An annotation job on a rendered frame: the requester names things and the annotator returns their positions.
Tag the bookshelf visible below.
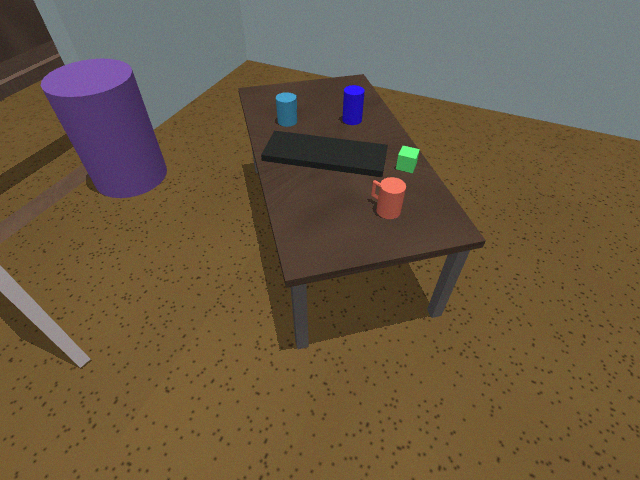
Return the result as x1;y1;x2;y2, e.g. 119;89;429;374
0;0;64;102

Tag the coffee table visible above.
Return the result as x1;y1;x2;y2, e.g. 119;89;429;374
238;74;486;349

